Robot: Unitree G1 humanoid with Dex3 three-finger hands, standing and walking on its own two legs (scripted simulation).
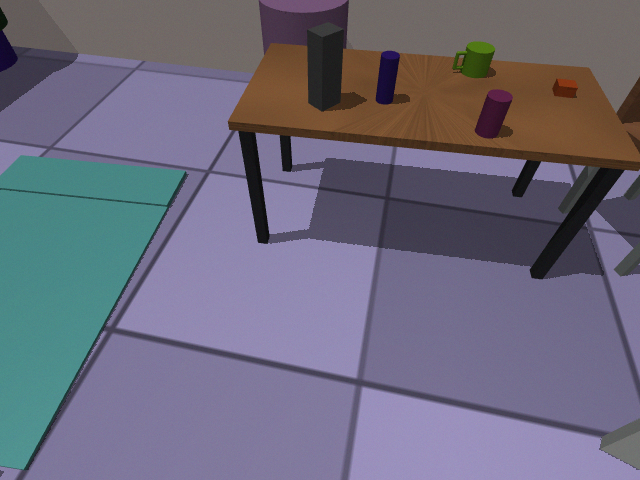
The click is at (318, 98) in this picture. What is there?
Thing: carton on end
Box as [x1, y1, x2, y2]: [307, 22, 343, 110]
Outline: 328,22 307,29 308,102 320,110 338,103 340,100 343,29
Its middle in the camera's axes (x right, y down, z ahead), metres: +0.02 -0.51 +1.17
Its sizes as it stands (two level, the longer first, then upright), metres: 0.079 0.064 0.221
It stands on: a support 0.58 m high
